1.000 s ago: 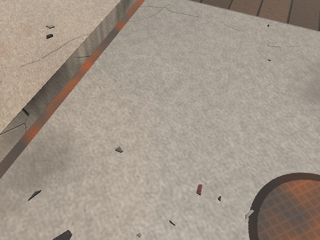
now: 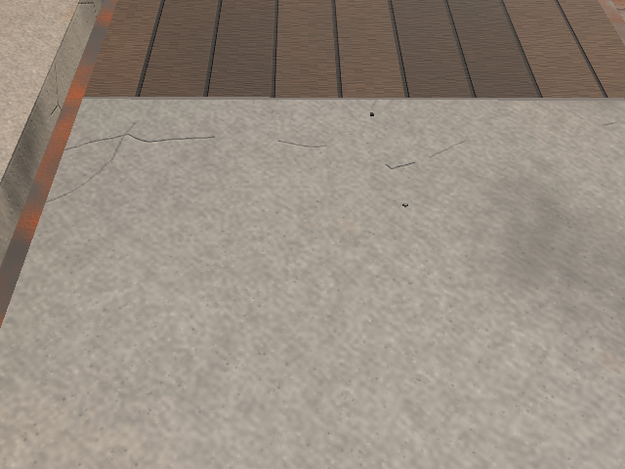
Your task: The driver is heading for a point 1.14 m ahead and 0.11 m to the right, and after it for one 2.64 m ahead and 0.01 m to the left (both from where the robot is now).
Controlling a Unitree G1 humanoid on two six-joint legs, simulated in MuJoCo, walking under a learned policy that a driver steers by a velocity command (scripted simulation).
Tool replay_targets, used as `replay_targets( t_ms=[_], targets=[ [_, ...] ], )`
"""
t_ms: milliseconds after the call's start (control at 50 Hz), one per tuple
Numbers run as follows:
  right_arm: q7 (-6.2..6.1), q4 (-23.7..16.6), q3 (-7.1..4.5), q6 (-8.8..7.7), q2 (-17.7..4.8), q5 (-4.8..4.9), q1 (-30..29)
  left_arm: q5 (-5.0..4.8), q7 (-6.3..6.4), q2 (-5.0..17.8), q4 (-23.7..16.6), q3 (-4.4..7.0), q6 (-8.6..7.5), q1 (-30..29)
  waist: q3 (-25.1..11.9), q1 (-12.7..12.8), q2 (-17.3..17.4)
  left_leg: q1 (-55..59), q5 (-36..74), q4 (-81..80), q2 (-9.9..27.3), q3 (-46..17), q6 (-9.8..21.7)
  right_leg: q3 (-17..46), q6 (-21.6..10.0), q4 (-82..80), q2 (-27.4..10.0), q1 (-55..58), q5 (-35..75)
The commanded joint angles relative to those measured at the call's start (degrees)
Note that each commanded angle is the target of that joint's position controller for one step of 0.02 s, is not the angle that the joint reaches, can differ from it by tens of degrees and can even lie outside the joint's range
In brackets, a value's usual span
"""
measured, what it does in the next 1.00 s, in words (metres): walks ahead, turning right: right foot, then left foot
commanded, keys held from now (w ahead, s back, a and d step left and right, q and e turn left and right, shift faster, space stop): w+e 0.52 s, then w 0.20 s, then w+q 0.28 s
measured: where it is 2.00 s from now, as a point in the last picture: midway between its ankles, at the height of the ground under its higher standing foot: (430, 258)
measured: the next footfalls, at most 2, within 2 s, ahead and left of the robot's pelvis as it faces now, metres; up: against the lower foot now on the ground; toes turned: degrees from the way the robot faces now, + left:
right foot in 0.42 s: +0.35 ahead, -0.14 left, +0.00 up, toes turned -19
left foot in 0.98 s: +0.71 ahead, -0.11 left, +0.00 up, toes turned -17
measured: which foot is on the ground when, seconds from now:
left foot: down 0.00-0.42, up 0.44-0.96, down 0.98-1.00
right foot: up 0.00-0.40, down 0.42-0.98, up 1.00-1.00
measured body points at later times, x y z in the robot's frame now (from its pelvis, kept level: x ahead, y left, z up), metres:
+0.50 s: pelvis +0.26 -0.06 -0.01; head +0.29 -0.08 +0.44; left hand +0.52 +0.11 -0.10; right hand +0.18 -0.32 -0.15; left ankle +0.12 +0.11 -0.65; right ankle +0.31 -0.13 -0.73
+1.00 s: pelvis +0.54 -0.13 -0.01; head +0.56 -0.13 +0.44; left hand +0.61 +0.13 -0.15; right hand +0.63 -0.42 -0.11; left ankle +0.67 -0.10 -0.73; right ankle +0.32 -0.13 -0.72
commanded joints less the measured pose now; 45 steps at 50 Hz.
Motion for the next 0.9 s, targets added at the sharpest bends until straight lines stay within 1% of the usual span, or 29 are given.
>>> replay_targets(
  t_ms=[20,40,60,100,120,180,220,260,300,340,380,400,420,440,460,480,500,520,540,560,580,600,640,680,740,800,840,880,900],
  targets=[
    [-0.32,-0.4,-2.12,-0.28,-5.3,0.38,8.2,1.27,-1.16,4.0,-4.6,0.62,0.25,-1.6,-2.5,-4.4,5.7,17.6,-3.3,-18.1,17.2,-19.5,6.5,-0.5,1.1,6.2,-7.5,-19.1,5.4],
    [-0.24,0.3,-2.14,-0.71,-5.2,0.65,8.8,1.53,-1.69,3.5,-4.6,0.49,0.93,-1.3,-2.0,-3.8,7.2,16.0,1.2,-18.9,15.7,-15.4,6.0,-1.0,1.6,5.9,-8.0,-18.2,6.2],
    [0.0,1.0,-2.27,-1.32,-5.4,1.0,9.8,1.5,-2.01,3.0,-5.0,0.37,1.39,-1.6,-2.3,-3.6,7.6,15.7,5.7,-19.2,15.5,-13.2,6.3,-1.4,1.8,6.0,-8.0,-18.1,6.9],
    [0.39,1.9,-2.64,-2.16,-5.8,1.54,10.9,1.42,-2.58,2.2,-6.4,0.12,1.88,-4.4,-2.0,-3.3,7.0,16.2,10.7,-20.6,15.9,-9.3,7.0,-1.7,2.3,5.5,-8.7,-20.8,9.5],
    [0.48,2.2,-2.82,-2.3,-6.0,1.58,11.3,1.48,-2.83,2.0,-7.2,-0.01,2.0,-6.2,-1.7,-3.4,6.7,16.6,11.7,-21.3,16.0,-7.5,7.3,-1.9,2.6,4.9,-9.1,-22.4,11.2],
    [0.58,3.5,-3.06,-2.16,-5.9,1.45,12.8,1.42,-3.35,1.3,-9.5,-0.5,2.0,-11.9,0.0,-4.2,6.1,17.5,15.3,-22.4,15.0,-1.6,7.2,-3.2,3.4,-0.9,-9.6,-25.6,16.8],
    [0.67,4.2,-3.19,-2.05,-6.0,1.42,13.3,1.23,-3.79,0.2,-10.7,-1.14,1.73,-15.5,0.8,-4.8,6.1,17.5,16.6,-22.2,13.7,2.4,6.4,-5.1,3.2,-8.1,-9.6,-24.0,21.4],
    [0.53,4.9,-3.45,-1.97,-6.8,1.48,14.5,1.23,-4.32,-0.5,-12.2,-1.72,1.48,-19.6,1.6,-5.9,6.2,18.0,17.3,-22.1,13.8,4.9,5.8,-7.4,2.4,-15.2,-9.5,-21.5,23.7],
    [0.24,5.9,-3.79,-1.65,-7.8,1.47,16.2,1.42,-4.6,-0.5,-13.4,-1.92,1.45,-22.4,2.3,-6.7,6.0,20.7,19.3,-21.3,15.0,6.3,5.2,-9.5,1.2,-19.8,-9.1,-20.1,21.8],
    [-0.11,6.9,-4.01,-0.97,-8.5,1.35,17.7,1.74,-4.45,0.0,-14.2,-1.84,1.46,-23.6,2.3,-6.9,5.9,24.4,26.2,-18.2,15.9,8.1,4.5,-11.4,-0.6,-23.1,-7.7,-18.4,17.8],
    [-0.55,7.6,-4.33,-0.15,-10.2,1.15,18.3,2.11,-3.81,0.9,-13.8,-1.37,1.46,-21.0,-0.2,-5.2,7.0,27.1,44.5,-9.6,16.2,10.5,3.7,-13.7,-2.9,-25.1,-4.0,-12.6,11.4],
    [-0.7,7.8,-4.5,0.39,-11.1,1.15,18.5,2.24,-3.4,1.8,-12.6,-0.8,1.19,-16.3,-3.3,-3.1,7.1,27.4,50.7,-1.4,16.2,11.3,3.5,-14.1,-4.4,-26.6,-1.6,-7.0,9.2],
    [-0.77,7.4,-4.47,0.85,-11.4,1.42,18.0,2.64,-2.74,3.2,-9.7,0.14,0.67,-7.4,-8.3,1.0,5.3,23.0,47.5,10.9,15.3,12.6,2.5,-13.3,-6.2,-30.8,0.2,4.7,11.0],
    [-0.6,5.6,-3.94,0.83,-9.6,1.08,18.3,3.02,-1.66,7.7,-7.3,1.83,0.53,1.9,-14.9,4.5,-0.4,10.7,28.1,27.8,13.9,12.8,0.8,-1.0,-9.0,-32.9,-8.3,20.0,4.6],
    [0.73,1.1,-2.67,0.55,-3.2,1.06,19.6,1.83,-0.92,14.4,-8.5,3.32,0.9,-0.7,-18.7,-0.5,-14.0,-14.9,-22.4,46.9,2.5,9.5,-2.8,29.9,-16.7,-37.6,-24.8,35.5,5.3],
    [0.74,-0.3,-3.65,0.19,-8.4,0.56,11.8,0.25,-0.47,13.3,-9.2,3.43,1.45,2.6,-19.5,4.3,-4.7,-21.0,-19.7,50.8,1.8,-1.9,-2.7,36.4,-17.6,-42.8,-25.5,35.4,10.7],
    [0.93,-1.5,-3.37,-0.39,-7.5,1.53,8.8,0.07,0.08,11.4,-7.7,2.95,1.47,0.1,-11.3,2.3,-2.6,-23.5,-12.8,48.5,4.9,-2.9,-2.1,26.1,-16.4,-42.9,-23.9,29.5,18.1],
    [0.75,-0.7,-2.95,-0.89,-6.8,1.57,9.6,-0.19,0.27,8.3,-7.2,2.17,1.18,-2.1,-6.1,-0.5,0.2,-20.1,-9.5,42.8,6.7,-2.5,-2.1,20.3,-14.4,-43.5,-21.2,21.0,26.3],
    [0.74,0.2,-2.93,-0.4,-6.4,1.01,10.8,-0.18,0.42,6.3,-7.4,1.52,0.72,-4.8,-4.0,-3.1,1.4,-16.1,-9.0,39.0,7.9,-2.6,-2.3,15.5,-12.5,-44.3,-18.3,15.4,31.0],
    [0.89,1.0,-2.78,0.66,-6.1,0.16,13.3,-0.32,0.43,4.6,-7.7,0.85,0.28,-6.8,-4.1,-5.1,0.7,-11.9,-8.9,36.8,8.4,-2.7,-2.9,12.2,-11.7,-45.4,-16.3,11.2,33.9],
    [1.16,1.5,-2.78,1.68,-5.7,-0.25,14.4,-0.39,0.22,3.7,-7.6,0.46,-0.39,-6.9,-4.6,-5.9,0.0,-9.5,-9.0,35.4,8.3,-2.3,-3.2,10.5,-11.5,-46.2,-15.5,9.0,36.3],
    [1.47,1.6,-2.76,2.33,-5.1,-0.37,14.5,-0.51,0.04,3.7,-6.9,0.4,-1.04,-5.9,-4.7,-6.1,0.1,-9.1,-8.2,33.9,8.0,-1.6,-3.5,9.2,-11.6,-47.1,-14.7,8.0,37.8],
    [1.89,1.2,-2.57,2.82,-4.0,-0.15,12.2,-0.44,-0.13,4.6,-5.4,0.59,-1.69,-3.7,-3.1,-5.6,-0.2,-10.4,-3.8,29.6,8.0,-0.8,-3.8,7.4,-10.9,-49.4,-13.7,6.7,35.9],
    [2.06,0.0,-2.51,2.85,-3.7,-0.06,7.3,-0.52,-0.18,4.6,-4.0,0.51,-1.93,-1.2,-0.7,-4.0,-0.7,-13.7,1.4,24.1,8.4,-0.6,-3.9,6.7,-9.7,-51.1,-13.2,7.8,34.6],
    [2.26,-1.1,-2.42,2.63,-3.5,0.35,2.0,-0.61,-0.13,4.6,-2.6,0.37,-2.23,1.4,0.2,-2.1,-1.6,-16.3,7.7,16.5,7.7,-0.3,-3.4,5.2,-7.7,-51.2,-13.0,12.1,35.6],
    [2.51,-2.2,-2.13,2.3,-3.2,0.88,-2.9,-0.13,0.09,4.5,-1.2,0.08,-2.65,3.9,1.3,-0.1,-1.8,-17.3,10.8,10.8,6.7,0.8,-1.8,3.1,-6.5,-51.5,-14.1,16.7,37.9],
    [2.79,-3.1,-1.95,2.08,-3.0,1.03,-5.7,0.37,0.43,4.3,0.0,-0.17,-2.75,5.4,2.6,0.8,-1.7,-17.4,10.3,7.6,5.6,1.5,-0.4,1.7,-6.3,-51.7,-15.2,19.3,39.0],
    [3.11,-3.6,-1.95,1.88,-3.0,1.1,-6.7,0.87,0.96,4.4,1.0,-0.31,-2.76,5.8,3.5,0.5,-1.7,-16.1,7.8,4.8,4.1,1.7,1.3,0.3,-5.9,-51.1,-16.7,21.8,42.1],
    [3.18,-3.5,-2.03,1.77,-3.2,1.11,-6.0,1.04,1.26,4.7,1.3,-0.35,-2.76,5.1,3.4,-0.3,-1.8,-14.0,5.8,3.4,2.9,2.0,2.4,-0.9,-5.3,-49.8,-17.2,22.4,46.5]
  ],
)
